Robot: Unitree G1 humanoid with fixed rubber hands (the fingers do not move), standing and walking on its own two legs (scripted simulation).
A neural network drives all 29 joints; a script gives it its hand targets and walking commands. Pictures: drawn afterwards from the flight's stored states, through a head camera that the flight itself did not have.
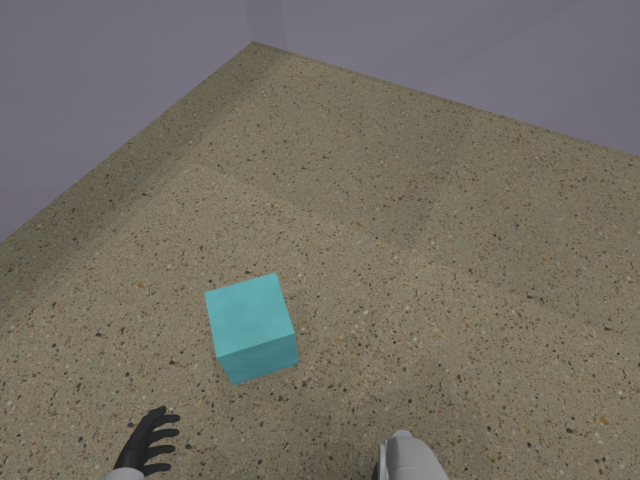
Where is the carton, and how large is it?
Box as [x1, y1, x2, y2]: [204, 273, 297, 384]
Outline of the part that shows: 275,273 204,292 216,357 232,384 297,363 294,332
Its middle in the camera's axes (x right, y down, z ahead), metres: -0.21 +0.27 +1.18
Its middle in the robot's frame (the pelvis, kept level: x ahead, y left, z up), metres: +0.57 +0.19 -0.65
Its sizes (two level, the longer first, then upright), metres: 0.210 0.200 0.250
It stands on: the floor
